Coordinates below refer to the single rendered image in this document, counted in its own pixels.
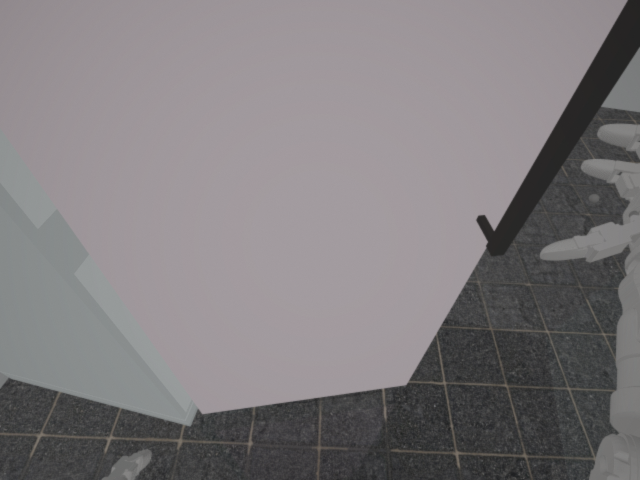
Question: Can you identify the robot right hand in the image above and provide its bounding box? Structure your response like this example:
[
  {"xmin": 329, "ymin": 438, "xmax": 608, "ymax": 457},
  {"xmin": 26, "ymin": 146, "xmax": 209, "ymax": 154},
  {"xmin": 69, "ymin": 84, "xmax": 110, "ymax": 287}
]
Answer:
[{"xmin": 540, "ymin": 124, "xmax": 640, "ymax": 263}]

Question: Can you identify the robot right upper arm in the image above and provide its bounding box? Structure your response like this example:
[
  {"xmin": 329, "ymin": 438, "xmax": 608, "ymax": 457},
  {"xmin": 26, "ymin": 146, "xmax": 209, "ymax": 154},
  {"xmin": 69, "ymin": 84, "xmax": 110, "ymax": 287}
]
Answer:
[{"xmin": 589, "ymin": 433, "xmax": 640, "ymax": 480}]

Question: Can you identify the robot right forearm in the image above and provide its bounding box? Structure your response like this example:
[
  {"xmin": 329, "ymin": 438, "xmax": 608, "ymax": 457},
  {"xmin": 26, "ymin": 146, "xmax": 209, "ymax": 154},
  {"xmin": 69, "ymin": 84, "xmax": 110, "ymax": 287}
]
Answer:
[{"xmin": 610, "ymin": 245, "xmax": 640, "ymax": 438}]

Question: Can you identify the robot left hand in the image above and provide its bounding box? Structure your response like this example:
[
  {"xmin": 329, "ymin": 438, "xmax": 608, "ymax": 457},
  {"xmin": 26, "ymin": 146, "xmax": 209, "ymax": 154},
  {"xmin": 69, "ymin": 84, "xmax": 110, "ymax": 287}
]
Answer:
[{"xmin": 102, "ymin": 449, "xmax": 152, "ymax": 480}]

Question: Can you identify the fridge door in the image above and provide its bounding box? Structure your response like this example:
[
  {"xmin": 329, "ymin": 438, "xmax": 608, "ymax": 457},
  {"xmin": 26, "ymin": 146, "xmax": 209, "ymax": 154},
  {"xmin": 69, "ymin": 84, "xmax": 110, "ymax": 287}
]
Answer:
[{"xmin": 0, "ymin": 0, "xmax": 628, "ymax": 414}]

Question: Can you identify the handle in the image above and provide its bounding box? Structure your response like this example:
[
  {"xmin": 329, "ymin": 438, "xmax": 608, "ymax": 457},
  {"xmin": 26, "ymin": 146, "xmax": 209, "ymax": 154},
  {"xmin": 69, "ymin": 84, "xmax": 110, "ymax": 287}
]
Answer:
[{"xmin": 476, "ymin": 0, "xmax": 640, "ymax": 256}]

